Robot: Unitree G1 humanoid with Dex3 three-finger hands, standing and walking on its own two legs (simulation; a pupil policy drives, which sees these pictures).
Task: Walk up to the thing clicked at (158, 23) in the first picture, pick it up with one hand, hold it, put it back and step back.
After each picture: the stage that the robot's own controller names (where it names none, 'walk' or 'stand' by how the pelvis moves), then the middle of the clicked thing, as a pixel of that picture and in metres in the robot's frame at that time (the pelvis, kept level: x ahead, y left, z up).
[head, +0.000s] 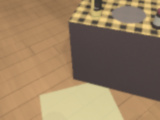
stand; out of the picture +0.85 -0.47 -0.05
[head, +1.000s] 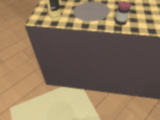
rise first; (122, 13) +0.82 -0.19 -0.02
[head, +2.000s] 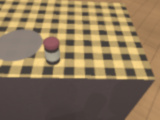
rise first; (52, 51) +0.54 +0.15 -0.02
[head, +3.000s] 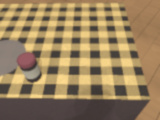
stand; (30, 68) +0.44 +0.23 -0.01
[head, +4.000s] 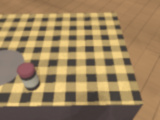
stand; (29, 77) +0.43 +0.23 -0.05
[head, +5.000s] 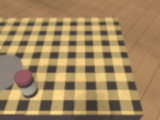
stand; (26, 84) +0.40 +0.24 -0.05
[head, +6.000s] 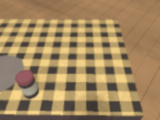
stand; (28, 84) +0.40 +0.24 -0.05
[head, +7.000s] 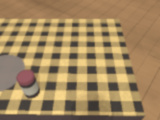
stand; (29, 84) +0.40 +0.24 -0.05
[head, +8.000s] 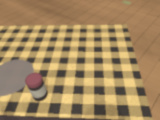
rise first; (37, 87) +0.40 +0.23 -0.05
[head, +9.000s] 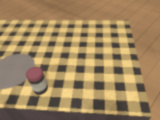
go down; (37, 81) +0.42 +0.23 -0.05
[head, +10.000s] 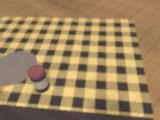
go down; (39, 79) +0.42 +0.23 -0.04
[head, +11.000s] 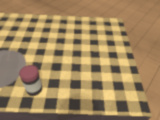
go down; (31, 81) +0.41 +0.21 -0.02
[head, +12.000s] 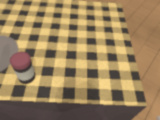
close in; (23, 68) +0.43 +0.21 -0.01
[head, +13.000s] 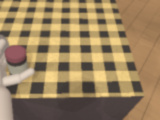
close; (17, 63) +0.44 +0.22 +0.02
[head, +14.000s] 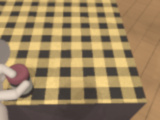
lift; (21, 81) +0.37 +0.21 +0.02
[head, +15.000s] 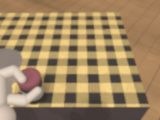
lift; (32, 87) +0.32 +0.17 +0.08
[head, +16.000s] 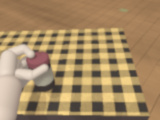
lift; (41, 72) +0.34 +0.15 +0.14
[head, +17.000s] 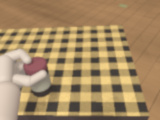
hold; (38, 77) +0.33 +0.15 +0.12
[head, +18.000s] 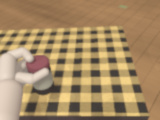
crouch; (41, 75) +0.34 +0.15 +0.13
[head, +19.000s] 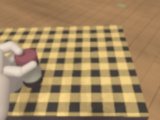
crouch; (29, 69) +0.36 +0.19 +0.13
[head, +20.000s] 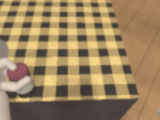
lower; (22, 81) +0.38 +0.20 -0.01
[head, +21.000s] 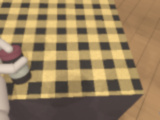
lower; (16, 65) +0.42 +0.21 +0.03
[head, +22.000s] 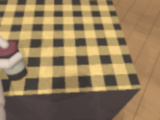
lower; (11, 61) +0.43 +0.21 +0.04
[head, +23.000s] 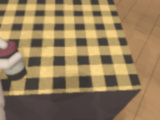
lower; (11, 61) +0.43 +0.22 +0.04
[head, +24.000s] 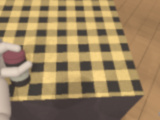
draw back; (17, 68) +0.41 +0.20 +0.03
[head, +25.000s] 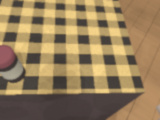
rise; (8, 65) +0.39 +0.21 +0.03
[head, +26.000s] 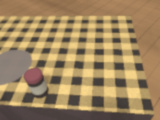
sink last; (37, 83) +0.39 +0.22 +0.00
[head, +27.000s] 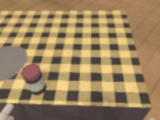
stand; (34, 80) +0.39 +0.21 +0.00
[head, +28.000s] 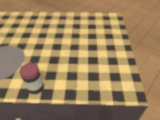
stand; (32, 79) +0.40 +0.21 +0.00
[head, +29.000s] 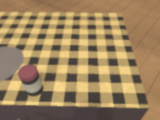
stand; (31, 81) +0.39 +0.21 +0.01
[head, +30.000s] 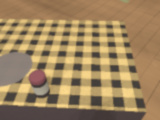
stand; (39, 84) +0.41 +0.20 -0.05
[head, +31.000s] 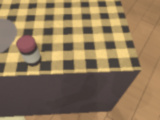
walk; (30, 51) +0.48 +0.21 -0.02
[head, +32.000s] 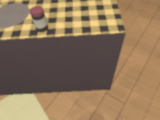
walk; (39, 19) +0.73 +0.24 -0.03
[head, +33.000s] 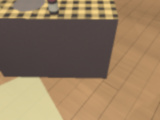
stand; (53, 5) +1.01 +0.21 -0.03
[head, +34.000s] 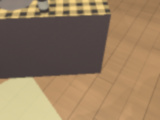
stand; (42, 2) +0.99 +0.24 -0.04
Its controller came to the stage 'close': yes
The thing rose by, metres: 0.19
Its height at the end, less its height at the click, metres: +0.00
